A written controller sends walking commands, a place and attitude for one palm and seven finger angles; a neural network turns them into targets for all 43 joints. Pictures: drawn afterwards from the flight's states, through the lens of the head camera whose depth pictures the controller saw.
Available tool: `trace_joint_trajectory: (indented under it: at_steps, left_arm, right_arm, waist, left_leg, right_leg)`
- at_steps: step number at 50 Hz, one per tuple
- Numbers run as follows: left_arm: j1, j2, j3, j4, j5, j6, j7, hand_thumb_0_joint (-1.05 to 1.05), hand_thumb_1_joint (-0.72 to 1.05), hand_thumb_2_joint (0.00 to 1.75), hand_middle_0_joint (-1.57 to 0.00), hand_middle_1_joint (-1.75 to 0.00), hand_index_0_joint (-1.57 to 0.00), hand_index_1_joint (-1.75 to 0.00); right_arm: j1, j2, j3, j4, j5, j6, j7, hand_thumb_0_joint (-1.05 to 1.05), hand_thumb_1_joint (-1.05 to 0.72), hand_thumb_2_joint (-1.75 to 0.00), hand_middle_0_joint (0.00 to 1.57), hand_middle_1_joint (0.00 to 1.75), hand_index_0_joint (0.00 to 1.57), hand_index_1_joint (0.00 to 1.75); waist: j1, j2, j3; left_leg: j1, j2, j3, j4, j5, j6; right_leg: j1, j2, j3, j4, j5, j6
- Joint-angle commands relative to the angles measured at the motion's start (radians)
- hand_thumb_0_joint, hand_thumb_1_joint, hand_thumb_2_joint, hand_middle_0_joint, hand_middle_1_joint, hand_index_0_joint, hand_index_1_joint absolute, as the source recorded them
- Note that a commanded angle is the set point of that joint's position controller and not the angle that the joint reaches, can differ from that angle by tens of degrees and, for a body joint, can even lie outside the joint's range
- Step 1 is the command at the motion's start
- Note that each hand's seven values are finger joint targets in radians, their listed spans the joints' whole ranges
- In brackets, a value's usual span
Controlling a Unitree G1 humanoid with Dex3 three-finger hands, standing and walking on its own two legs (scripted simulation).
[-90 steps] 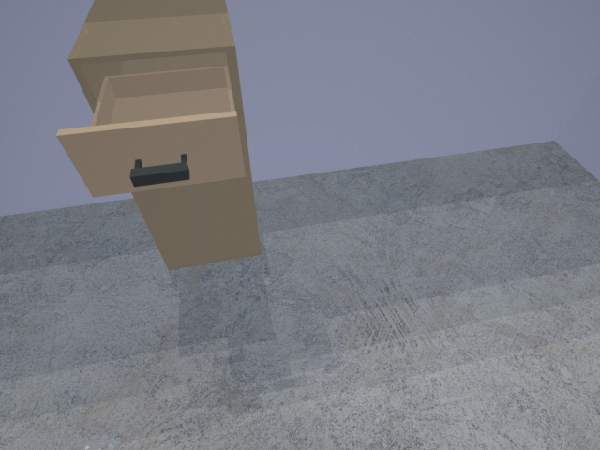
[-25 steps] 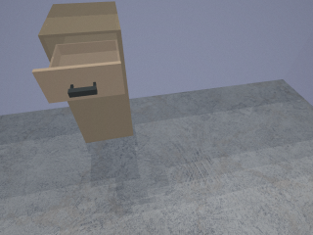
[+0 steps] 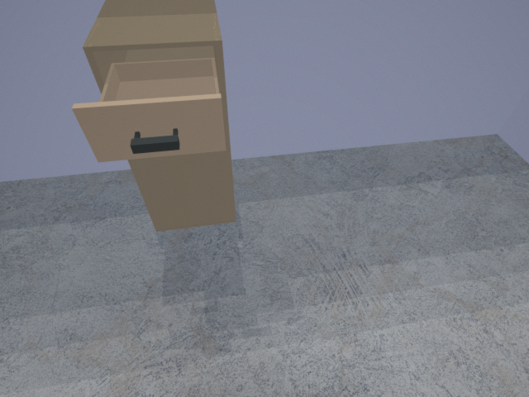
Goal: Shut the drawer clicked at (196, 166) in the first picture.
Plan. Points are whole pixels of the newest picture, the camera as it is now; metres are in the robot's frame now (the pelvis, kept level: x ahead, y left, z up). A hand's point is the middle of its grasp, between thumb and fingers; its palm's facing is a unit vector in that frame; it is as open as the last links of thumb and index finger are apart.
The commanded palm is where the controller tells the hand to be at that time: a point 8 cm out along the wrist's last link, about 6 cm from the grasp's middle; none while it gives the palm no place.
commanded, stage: turn to face it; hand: left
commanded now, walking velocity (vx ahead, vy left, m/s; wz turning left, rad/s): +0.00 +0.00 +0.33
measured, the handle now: (156, 138) +0.66 +0.30 -0.01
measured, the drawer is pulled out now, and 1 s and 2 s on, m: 0.28 0.28 0.28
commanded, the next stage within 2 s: take the last steps up to it in 0.34 s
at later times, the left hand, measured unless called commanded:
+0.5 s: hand out of the picture -0.03 +0.18 -0.16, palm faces +0.20 -0.94 -0.26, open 7.4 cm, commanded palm none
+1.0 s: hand out of the picture +0.00 +0.20 -0.18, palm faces +0.23 -0.96 -0.13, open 7.4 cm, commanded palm none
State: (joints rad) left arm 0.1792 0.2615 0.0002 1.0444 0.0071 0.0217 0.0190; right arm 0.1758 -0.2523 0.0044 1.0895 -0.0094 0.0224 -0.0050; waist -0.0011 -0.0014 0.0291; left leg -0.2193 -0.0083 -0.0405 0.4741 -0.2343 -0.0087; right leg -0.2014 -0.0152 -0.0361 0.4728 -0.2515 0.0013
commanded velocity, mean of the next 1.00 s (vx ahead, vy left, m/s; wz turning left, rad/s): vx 0.17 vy -0.03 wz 0.10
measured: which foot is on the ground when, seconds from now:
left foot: down 0.00-0.38, up 0.40-0.74, down 0.76-1.00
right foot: down 0.00-0.76, up 0.78-1.00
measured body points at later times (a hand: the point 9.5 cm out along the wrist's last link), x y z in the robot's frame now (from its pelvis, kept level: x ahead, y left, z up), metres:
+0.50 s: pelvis -0.02 -0.01 +0.00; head -0.01 -0.03 +0.45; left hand -0.04 +0.23 -0.14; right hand +0.06 -0.25 -0.16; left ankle -0.04 +0.11 -0.69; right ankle -0.03 -0.11 -0.74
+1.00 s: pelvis +0.04 +0.03 +0.00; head +0.04 +0.05 +0.45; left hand -0.01 +0.25 -0.16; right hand +0.04 -0.20 -0.15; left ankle -0.05 +0.12 -0.74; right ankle +0.12 -0.09 -0.68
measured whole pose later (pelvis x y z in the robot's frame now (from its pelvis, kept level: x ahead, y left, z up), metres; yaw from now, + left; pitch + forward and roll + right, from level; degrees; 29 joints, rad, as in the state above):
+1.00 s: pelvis +0.04 +0.03 +0.00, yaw +10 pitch -1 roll +0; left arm 0.33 0.18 0.05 1.09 0.03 0.02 -0.03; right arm 0.40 -0.13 -0.03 1.13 -0.02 -0.06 -0.03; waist 0.01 -0.04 0.01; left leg 0.00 0.03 0.14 0.34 -0.32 0.01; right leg -0.52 -0.10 -0.09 0.95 -0.26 0.02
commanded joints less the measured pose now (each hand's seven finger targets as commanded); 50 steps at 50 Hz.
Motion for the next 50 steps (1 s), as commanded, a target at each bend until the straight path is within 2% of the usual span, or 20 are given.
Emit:
trace_joint_trajectory:
  at_steps: [1,6,9,11,15,17,19,20,23,26,28,32,35,36,37,38,39,42,44,50]
  left_arm:
    - [0.044,0.153,0.043,-0.066,0.006,-0.005,0.017,0.0,0.9,0.9,-0.2,-0.3,-0.2,-0.3]
    - [0.03,0.124,0.052,-0.102,0.009,0.001,0.019,0.0,0.9,0.9,-0.2,-0.3,-0.2,-0.3]
    - [0.052,0.066,0.051,-0.109,0.006,0.001,0.021,0.0,0.9,0.9,-0.2,-0.3,-0.2,-0.3]
    - [0.07,0.046,0.049,-0.107,0.006,-0.002,0.022,0.0,0.9,0.9,-0.2,-0.3,-0.2,-0.3]
    - [0.119,0.008,0.046,-0.092,0.0,-0.009,0.02,0.0,0.9,0.9,-0.2,-0.3,-0.2,-0.3]
    - [0.165,0.013,0.046,-0.076,0.001,-0.019,0.023,0.0,0.9,0.9,-0.2,-0.3,-0.2,-0.3]
    - [0.171,0.124,0.067,-0.081,0.017,-0.025,0.031,0.0,0.9,0.9,-0.2,-0.3,-0.2,-0.3]
    - [0.169,0.137,0.072,-0.094,0.016,-0.029,0.031,0.0,0.9,0.9,-0.2,-0.3,-0.2,-0.3]
    - [0.122,0.08,0.054,-0.094,0.017,-0.035,0.025,0.0,0.9,0.9,-0.2,-0.3,-0.2,-0.3]
    - [0.186,0.06,0.052,-0.07,0.022,-0.049,0.016,0.0,0.9,0.9,-0.2,-0.3,-0.2,-0.3]
    - [0.229,0.066,0.055,-0.049,0.027,-0.055,0.012,0.0,0.9,0.9,-0.2,-0.3,-0.2,-0.3]
    - [0.295,0.077,0.062,-0.003,0.03,-0.06,0.002,0.0,0.9,0.9,-0.2,-0.3,-0.2,-0.3]
    - [0.266,0.055,0.06,0.019,0.016,-0.056,-0.005,0.0,0.9,0.9,-0.2,-0.3,-0.2,-0.3]
    - [0.262,0.02,0.053,0.016,0.013,-0.052,-0.009,0.0,0.9,0.9,-0.2,-0.3,-0.2,-0.3]
    - [0.246,-0.029,0.043,0.001,0.012,-0.051,-0.016,0.0,0.9,0.9,-0.2,-0.3,-0.2,-0.3]
    - [0.198,-0.06,0.036,-0.034,0.018,-0.056,-0.018,0.0,0.9,0.9,-0.2,-0.3,-0.2,-0.3]
    - [0.112,-0.031,0.041,-0.053,0.028,-0.048,-0.016,0.0,0.9,0.9,-0.2,-0.3,-0.2,-0.3]
    - [0.12,-0.042,0.054,-0.022,0.027,-0.048,-0.037,0.0,0.9,0.9,-0.2,-0.3,-0.2,-0.3]
    - [0.163,-0.066,0.052,-0.001,0.024,-0.038,-0.043,0.0,0.9,0.9,-0.2,-0.3,-0.2,-0.3]
    - [0.036,-0.073,0.056,-0.041,0.018,-0.03,-0.048,0.0,0.9,0.9,-0.2,-0.3,-0.2,-0.3]
  right_arm:
    - [0.024,-0.109,-0.038,-0.078,-0.003,-0.005,-0.005,0.0,-0.9,-0.9,0.2,0.3,0.2,0.3]
    - [0.062,-0.098,-0.049,-0.103,-0.007,-0.001,-0.004,0.0,-0.9,-0.9,0.2,0.3,0.2,0.3]
    - [0.067,-0.135,-0.061,-0.121,-0.01,-0.01,-0.011,0.0,-0.9,-0.9,0.2,0.3,0.2,0.3]
    - [0.078,-0.137,-0.068,-0.127,-0.007,-0.016,-0.02,0.0,-0.9,-0.9,0.2,0.3,0.2,0.3]
    - [0.065,-0.117,-0.074,-0.129,-0.01,-0.01,-0.026,0.0,-0.9,-0.9,0.2,0.3,0.2,0.3]
    - [0.063,-0.097,-0.072,-0.131,-0.001,-0.008,-0.023,0.0,-0.9,-0.9,0.2,0.3,0.2,0.3]
    - [0.059,-0.019,-0.064,-0.163,0.008,-0.006,-0.013,0.0,-0.9,-0.9,0.2,0.3,0.2,0.3]
    - [0.034,-0.038,-0.077,-0.171,-0.004,0.011,-0.014,0.0,-0.9,-0.9,0.2,0.3,0.2,0.3]
    - [0.058,-0.017,-0.078,-0.122,-0.008,0.021,-0.003,0.0,-0.9,-0.9,0.2,0.3,0.2,0.3]
    - [0.046,-0.005,-0.072,-0.115,-0.015,0.01,0.009,0.0,-0.9,-0.9,0.2,0.3,0.2,0.3]
    - [0.007,-0.003,-0.07,-0.125,-0.017,0.0,0.015,0.0,-0.9,-0.9,0.2,0.3,0.2,0.3]
    - [-0.019,0.026,-0.059,-0.13,-0.013,-0.028,0.019,0.0,-0.9,-0.9,0.2,0.3,0.2,0.3]
    - [0.106,0.037,-0.052,-0.073,-0.009,-0.05,0.007,0.0,-0.9,-0.9,0.2,0.3,0.2,0.3]
    - [0.168,0.0,-0.056,-0.046,-0.008,-0.059,-0.003,0.0,-0.9,-0.9,0.2,0.3,0.2,0.3]
    - [0.256,-0.075,-0.075,-0.018,-0.015,-0.064,-0.012,0.0,-0.9,-0.9,0.2,0.3,0.2,0.3]
    - [0.343,-0.149,-0.092,-0.006,-0.02,-0.061,-0.018,0.0,-0.9,-0.9,0.2,0.3,0.2,0.3]
    - [0.371,-0.131,-0.086,0.012,-0.022,-0.064,-0.028,0.0,-0.9,-0.9,0.2,0.3,0.2,0.3]
    - [0.253,-0.037,-0.062,-0.01,-0.015,-0.082,-0.031,0.0,-0.9,-0.9,0.2,0.3,0.2,0.3]
    - [0.225,-0.022,-0.057,-0.015,-0.011,-0.095,-0.033,0.0,-0.9,-0.9,0.2,0.3,0.2,0.3]
    - [0.295,-0.015,-0.06,0.023,-0.015,-0.1,-0.033,0.0,-0.9,-0.9,0.2,0.3,0.2,0.3]
  waist:
    - [0.007,-0.046,-0.03]
    - [-0.006,0.0,-0.024]
    - [0.003,0.181,-0.027]
    - [0.003,0.201,-0.048]
    - [0.019,0.161,-0.078]
    - [0.036,0.086,-0.093]
    - [0.026,-0.209,-0.046]
    - [0.039,-0.245,-0.025]
    - [-0.001,-0.114,0.034]
    - [0.02,-0.141,0.064]
    - [0.039,-0.142,0.094]
    - [0.059,-0.144,0.074]
    - [0.001,-0.112,0.029]
    - [-0.025,-0.016,0.021]
    - [-0.063,0.169,0.017]
    - [-0.094,0.256,0.03]
    - [-0.117,0.237,0.068]
    - [-0.043,0.104,0.14]
    - [-0.007,0.125,0.126]
    - [-0.023,0.136,0.161]
  left_leg:
    - [-0.061,0.063,-0.057,0.034,0.152,0.022]
    - [-0.093,0.079,-0.127,0.025,0.116,0.047]
    - [-0.125,0.191,-0.355,-0.153,0.114,0.13]
    - [-0.066,0.227,-0.409,-0.176,0.228,0.191]
    - [-0.011,0.192,-0.343,-0.104,0.362,0.192]
    - [-0.082,0.128,-0.287,-0.023,0.286,0.13]
    - [-0.276,-0.048,-0.052,0.196,-0.071,0.018]
    - [-0.272,-0.041,-0.024,0.358,-0.251,0.004]
    - [-0.267,0.008,-0.004,0.592,-0.188,-0.002]
    - [-0.294,0.036,0.045,0.55,-0.149,-0.006]
    - [-0.294,0.058,0.072,0.456,-0.164,-0.002]
    - [-0.205,0.049,0.129,0.226,-0.201,0.016]
    - [0.079,0.024,0.19,-0.035,-0.056,0.02]
    - [0.218,0.073,0.129,-0.088,-0.075,0.033]
    - [0.327,0.258,-0.124,-0.162,-0.161,0.102]
    - [0.346,0.433,-0.325,-0.274,-0.187,0.195]
    - [0.304,0.446,-0.35,-0.303,-0.145,0.214]
    - [0.157,0.369,-0.164,-0.316,-0.042,0.191]
    - [0.122,0.317,-0.042,-0.315,0.08,0.171]
    - [0.111,0.291,0.045,-0.312,0.193,0.16]
  right_leg:
    - [-0.014,-0.173,0.107,-0.063,0.094,-0.041]
    - [-0.071,-0.145,0.051,0.004,-0.032,-0.031]
    - [-0.058,-0.021,-0.028,0.182,-0.102,0.018]
    - [-0.111,-0.007,0.016,0.302,-0.213,0.015]
    - [-0.085,0.005,0.031,0.199,-0.188,0.017]
    - [0.07,-0.011,0.034,-0.039,-0.009,0.023]
    - [0.129,-0.305,0.305,-0.175,0.099,-0.083]
    - [0.039,-0.394,0.352,-0.203,0.185,-0.155]
    - [-0.022,-0.293,0.208,-0.187,0.226,-0.173]
    - [0.023,-0.266,0.184,-0.246,0.01,-0.157]
    - [0.027,-0.279,0.213,-0.285,-0.137,-0.17]
    - [0.053,-0.267,0.203,-0.272,-0.136,-0.179]
    - [-0.05,-0.178,0.088,-0.162,-0.123,-0.113]
    - [-0.161,-0.139,0.048,-0.073,-0.15,-0.078]
    - [-0.328,-0.058,-0.038,0.129,-0.179,-0.032]
    - [-0.464,-0.007,-0.107,0.352,-0.309,-0.007]
    - [-0.51,-0.032,-0.041,0.51,-0.311,-0.012]
    - [-0.489,-0.105,0.011,0.611,-0.132,-0.005]
    - [-0.435,-0.11,-0.008,0.581,-0.05,0.012]
    - [-0.396,-0.11,-0.062,0.365,0.035,0.02]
